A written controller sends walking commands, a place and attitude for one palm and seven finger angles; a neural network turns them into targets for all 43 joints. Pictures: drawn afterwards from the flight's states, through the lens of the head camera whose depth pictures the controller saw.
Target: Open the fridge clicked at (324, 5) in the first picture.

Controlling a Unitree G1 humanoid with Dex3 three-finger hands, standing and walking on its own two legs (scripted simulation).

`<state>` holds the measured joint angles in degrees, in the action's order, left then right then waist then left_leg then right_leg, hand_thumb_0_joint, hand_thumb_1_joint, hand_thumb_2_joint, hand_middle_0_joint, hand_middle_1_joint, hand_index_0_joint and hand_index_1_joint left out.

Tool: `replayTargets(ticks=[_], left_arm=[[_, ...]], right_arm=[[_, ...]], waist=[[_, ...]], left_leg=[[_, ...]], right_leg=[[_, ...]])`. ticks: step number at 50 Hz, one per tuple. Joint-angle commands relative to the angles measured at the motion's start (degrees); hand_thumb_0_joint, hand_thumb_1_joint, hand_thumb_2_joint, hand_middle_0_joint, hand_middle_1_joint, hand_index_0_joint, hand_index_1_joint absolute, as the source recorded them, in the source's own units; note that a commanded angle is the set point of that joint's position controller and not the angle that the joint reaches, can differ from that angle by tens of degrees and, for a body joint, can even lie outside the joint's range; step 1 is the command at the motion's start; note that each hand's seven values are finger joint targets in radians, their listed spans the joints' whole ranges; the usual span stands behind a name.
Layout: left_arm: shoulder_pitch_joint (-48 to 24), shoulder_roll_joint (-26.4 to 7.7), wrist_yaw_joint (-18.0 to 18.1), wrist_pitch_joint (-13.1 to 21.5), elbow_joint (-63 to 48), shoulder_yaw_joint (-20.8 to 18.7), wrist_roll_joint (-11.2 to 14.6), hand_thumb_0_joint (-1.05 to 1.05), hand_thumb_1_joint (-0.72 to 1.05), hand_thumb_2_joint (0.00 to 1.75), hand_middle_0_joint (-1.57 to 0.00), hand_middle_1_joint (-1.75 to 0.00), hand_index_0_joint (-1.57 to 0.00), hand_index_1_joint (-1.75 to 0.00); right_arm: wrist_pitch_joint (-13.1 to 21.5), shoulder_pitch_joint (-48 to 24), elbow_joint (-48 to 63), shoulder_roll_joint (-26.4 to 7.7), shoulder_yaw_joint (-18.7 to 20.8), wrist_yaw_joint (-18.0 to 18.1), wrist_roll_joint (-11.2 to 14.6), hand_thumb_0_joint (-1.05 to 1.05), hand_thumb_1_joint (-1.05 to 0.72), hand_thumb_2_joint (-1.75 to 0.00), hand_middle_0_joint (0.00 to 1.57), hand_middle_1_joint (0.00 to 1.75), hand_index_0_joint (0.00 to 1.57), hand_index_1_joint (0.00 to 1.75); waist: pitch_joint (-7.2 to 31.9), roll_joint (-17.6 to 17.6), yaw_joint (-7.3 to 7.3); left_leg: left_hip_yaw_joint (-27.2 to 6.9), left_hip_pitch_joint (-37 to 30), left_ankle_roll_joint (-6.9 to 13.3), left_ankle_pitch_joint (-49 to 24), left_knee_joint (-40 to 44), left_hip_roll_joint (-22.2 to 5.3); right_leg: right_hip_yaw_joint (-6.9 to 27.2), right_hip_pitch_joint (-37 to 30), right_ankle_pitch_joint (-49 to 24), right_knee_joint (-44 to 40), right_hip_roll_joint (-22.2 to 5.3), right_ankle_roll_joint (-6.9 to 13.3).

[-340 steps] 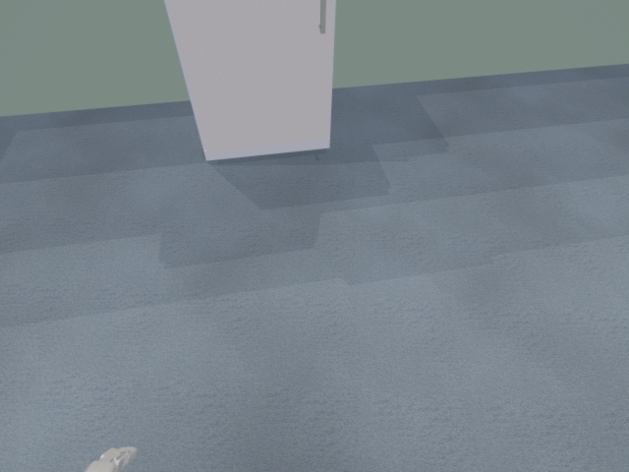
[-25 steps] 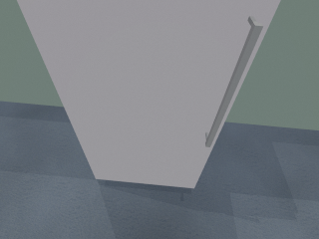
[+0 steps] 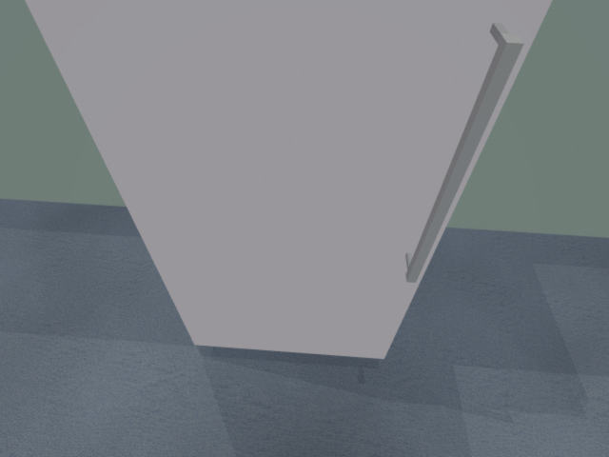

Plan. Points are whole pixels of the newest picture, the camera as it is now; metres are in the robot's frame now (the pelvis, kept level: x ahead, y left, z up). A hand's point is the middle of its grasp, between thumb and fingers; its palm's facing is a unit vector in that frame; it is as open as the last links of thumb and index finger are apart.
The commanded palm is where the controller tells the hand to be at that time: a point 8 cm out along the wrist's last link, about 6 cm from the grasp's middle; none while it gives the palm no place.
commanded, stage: come to a stop and stand still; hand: right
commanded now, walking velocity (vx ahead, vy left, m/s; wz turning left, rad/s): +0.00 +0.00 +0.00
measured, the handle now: (443, 186) +0.50 -0.18 +0.09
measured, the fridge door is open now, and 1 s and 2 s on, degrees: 0 0 0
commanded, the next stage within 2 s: look again from close up in 0.36 s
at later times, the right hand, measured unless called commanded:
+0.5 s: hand out of the picture +0.00 -0.18 -0.18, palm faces +0.02 +0.98 -0.20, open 7.4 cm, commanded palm none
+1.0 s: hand out of the picture +0.01 -0.25 -0.18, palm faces -0.03 +0.97 -0.24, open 7.4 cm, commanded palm none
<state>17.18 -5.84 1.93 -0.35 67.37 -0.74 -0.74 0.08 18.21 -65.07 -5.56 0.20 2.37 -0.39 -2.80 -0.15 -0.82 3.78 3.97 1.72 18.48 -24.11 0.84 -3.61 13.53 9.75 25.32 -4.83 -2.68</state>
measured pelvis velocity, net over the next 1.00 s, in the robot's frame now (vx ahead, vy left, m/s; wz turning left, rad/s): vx -0.01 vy -0.05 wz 0.02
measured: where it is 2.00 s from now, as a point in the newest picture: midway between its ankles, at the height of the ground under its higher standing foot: outside the picture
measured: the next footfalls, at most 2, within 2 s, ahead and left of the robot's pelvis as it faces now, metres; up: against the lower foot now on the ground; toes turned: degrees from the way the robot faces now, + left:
none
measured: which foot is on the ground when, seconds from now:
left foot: down 0.00-1.00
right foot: down 0.00-1.00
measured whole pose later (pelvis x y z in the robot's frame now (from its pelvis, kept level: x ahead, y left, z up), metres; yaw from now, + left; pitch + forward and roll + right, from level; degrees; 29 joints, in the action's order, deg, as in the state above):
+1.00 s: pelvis -0.01 -0.05 -0.01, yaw +1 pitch -1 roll +0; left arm 14.8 -10.3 0.3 0.2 58.9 0.1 -1.1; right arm -0.2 16.6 -58.6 -12.9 -0.5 1.8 -1.3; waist -2.0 0.9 0.0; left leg 1.5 8.7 -2.2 19.8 -29.0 -3.3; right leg -4.5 17.6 11.8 29.8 -0.6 1.8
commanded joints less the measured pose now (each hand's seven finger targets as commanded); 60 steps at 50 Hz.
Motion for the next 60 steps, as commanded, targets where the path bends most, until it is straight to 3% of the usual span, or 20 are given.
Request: replayTargets(ticks=[1,10,14,22,23,24,25,26,27,28,29,30,34,39,43,51,60], left_arm=[[3.0,-5.5,0.4,0.7,-1.6,-0.8,0.2,0.0,0.9,0.9,-0.2,-0.3,-0.2,-0.3],[1.1,-6.9,0.4,0.8,-2.4,-0.7,0.3,0.0,0.9,0.9,-0.2,-0.3,-0.2,-0.3],[-0.1,-7.4,0.3,0.8,-2.8,-0.6,0.3,0.0,0.9,0.9,-0.2,-0.3,-0.2,-0.3],[-0.4,-8.4,0.2,1.0,-3.0,-0.6,0.3,0.0,0.9,0.9,-0.2,-0.3,-0.2,-0.3],[-6.4,-9.5,-0.4,2.1,-8.0,-0.5,0.5,0.0,0.9,0.9,-0.2,-0.3,-0.2,-0.3],[-1.8,-6.3,-1.0,1.6,-9.6,-0.2,0.2,0.0,0.9,0.9,-0.2,-0.3,-0.2,-0.3],[-1.0,-6.1,-1.3,1.6,-9.6,-0.2,-0.3,0.0,0.9,0.9,-0.2,-0.3,-0.2,-0.3],[1.0,-7.2,-1.1,1.7,-10.2,-0.3,-0.2,0.0,0.9,0.9,-0.2,-0.3,-0.2,-0.3],[1.8,-8.3,-0.9,2.0,-10.3,-0.4,-0.1,0.0,0.9,0.9,-0.2,-0.3,-0.2,-0.3],[1.8,-9.5,-0.7,2.1,-10.5,-0.5,-0.1,0.0,0.9,0.9,-0.2,-0.3,-0.2,-0.3],[1.0,-9.8,-0.6,2.1,-10.7,-0.5,0.0,0.0,0.9,0.9,-0.2,-0.3,-0.2,-0.3],[0.6,-9.9,-0.5,2.1,-11.0,-0.4,-0.1,0.0,0.9,0.9,-0.2,-0.3,-0.2,-0.3],[-1.2,-10.6,-0.7,1.3,-12.4,-0.5,-0.1,0.0,0.9,0.9,-0.2,-0.3,-0.2,-0.3],[-1.4,-11.8,-1.0,1.2,-12.6,-0.8,-0.3,0.0,0.9,0.9,-0.2,-0.3,-0.2,-0.3],[-1.8,-13.0,-1.0,1.7,-12.6,-0.9,-0.3,0.0,0.9,0.9,-0.2,-0.3,-0.2,-0.3],[-2.6,-14.2,-0.9,2.2,-11.3,-1.0,0.1,0.0,0.9,0.9,-0.2,-0.3,-0.2,-0.3],[-4.5,-15.1,-0.9,2.1,-9.7,-1.0,0.3,0.0,0.9,0.9,-0.2,-0.3,-0.2,-0.3]], right_arm=[[0.7,4.8,1.1,-5.7,1.2,0.4,0.0,0.0,-0.9,-0.9,0.2,0.3,0.2,0.3],[0.8,4.7,1.3,-6.8,1.1,0.4,-0.2,0.0,-0.9,-0.9,0.2,0.3,0.2,0.3],[0.7,4.3,1.4,-7.2,1.1,0.4,-0.1,0.0,-0.9,-0.9,0.2,0.3,0.2,0.3],[0.7,3.7,1.8,-8.3,1.1,0.3,-0.1,0.0,-0.9,-0.9,0.2,0.3,0.2,0.3],[2.9,7.7,1.3,-9.2,0.6,2.4,-1.4,0.0,-0.9,-0.9,0.2,0.3,0.2,0.3],[3.4,3.9,4.4,-11.7,1.2,2.0,-1.3,0.0,-0.9,-0.9,0.2,0.3,0.2,0.3],[3.9,2.5,5.4,-12.2,1.4,1.6,-1.3,0.0,-0.9,-0.9,0.2,0.3,0.2,0.3],[3.8,1.6,6.3,-11.9,1.3,1.4,-1.0,0.0,-0.9,-0.9,0.2,0.3,0.2,0.3],[3.6,1.7,6.9,-11.0,1.3,1.3,-0.7,0.0,-0.9,-0.9,0.2,0.3,0.2,0.3],[3.2,2.4,7.4,-10.1,1.1,1.3,-0.5,0.0,-0.9,-0.9,0.2,0.3,0.2,0.3],[2.4,2.9,7.4,-9.8,0.9,1.2,-0.5,0.0,-0.9,-0.9,0.2,0.3,0.2,0.3],[2.0,3.0,7.7,-9.7,0.9,1.1,-0.7,0.0,-0.9,-0.9,0.2,0.3,0.2,0.3],[0.6,1.8,8.2,-10.1,0.6,0.6,-0.6,0.0,-0.9,-0.9,0.2,0.3,0.2,0.3],[0.1,1.2,9.0,-11.4,0.6,0.1,-0.7,0.0,-0.9,-0.9,0.2,0.3,0.2,0.3],[0.3,1.9,8.8,-12.1,0.7,-0.1,-0.7,0.0,-0.9,-0.9,0.2,0.3,0.2,0.3],[0.9,1.0,8.0,-14.2,0.8,-0.4,-0.8,0.0,-0.9,-0.9,0.2,0.3,0.2,0.3],[1.1,0.2,6.3,-15.5,0.7,-0.6,-0.8,0.0,-0.9,-0.9,0.2,0.3,0.2,0.3]], waist=[[-2.2,0.8,0.42],[-1.1,1.2,0.51],[-2.3,-0.1,0.69],[-0.6,0.5,0.85],[-2.5,2.1,2.78],[0.0,3.9,-1.23],[2.7,3.7,-0.56],[5.3,4.0,-1.51],[6.2,3.8,-1.32],[6.1,1.7,-0.61],[4.7,-3.0,0.1],[3.0,-5.3,0.52],[-3.7,0.5,0.75],[-3.9,-1.8,0.99],[-0.1,-2.4,1.49],[2.2,-0.6,1.23],[1.7,0.4,1.15]], left_leg=[[-5.2,8.2,-0.3,-14.0,6.1,-6.9],[-5.0,6.4,-0.7,-18.5,5.6,-7.0],[-5.0,7.0,-0.8,-15.4,6.3,-7.1],[-4.5,4.8,-1.0,-17.9,6.2,-7.5],[-10.4,9.1,-3.6,-46.0,6.5,-10.6],[-8.6,4.2,-0.2,-45.5,2.0,-12.3],[-7.9,2.1,1.4,-47.9,0.0,-12.5],[-6.3,1.8,1.9,-43.3,-2.8,-10.7],[-5.4,2.8,1.5,-37.4,-4.5,-8.5],[-4.9,4.3,1.1,-30.6,-5.1,-6.9],[-4.3,6.0,0.7,-21.7,-4.6,-6.2],[-4.0,6.7,0.5,-16.0,-4.3,-5.4],[-4.6,10.7,0.2,0.4,-0.8,-4.6],[-4.2,11.7,0.0,5.9,-0.8,-4.2],[-3.6,9.8,-0.4,2.7,-1.4,-4.5],[-4.7,9.0,-0.5,-2.3,0.7,-6.0],[-5.7,9.2,-0.6,-4.6,2.3,-6.6]], right_leg=[[2.3,-5.0,-8.9,-1.2,-2.4,2.2],[2.4,-6.7,-12.0,-1.3,-2.4,2.5],[2.5,-6.6,-10.4,-2.4,-2.4,2.5],[2.8,-7.2,-12.8,-2.3,-2.3,2.7],[0.0,-2.1,-14.5,12.6,-1.5,2.0],[1.9,2.5,5.0,10.5,0.5,3.2],[0.3,2.4,5.6,8.7,1.1,3.0],[1.1,0.1,2.3,6.9,1.5,3.5],[2.1,-1.3,-5.1,6.0,0.5,4.2],[3.2,-2.5,-12.2,6.6,-0.7,4.7],[3.9,-2.5,-15.1,6.2,-1.5,5.0],[4.8,-1.6,-16.7,5.7,-2.1,5.4],[6.2,3.9,0.6,1.1,-1.3,5.5],[8.3,5.1,10.7,-3.9,-1.4,5.6],[9.2,2.8,8.6,-5.3,-2.2,6.1],[7.1,-0.8,-0.3,-3.2,-1.9,5.9],[6.2,-2.7,-3.4,-2.7,-2.0,5.4]])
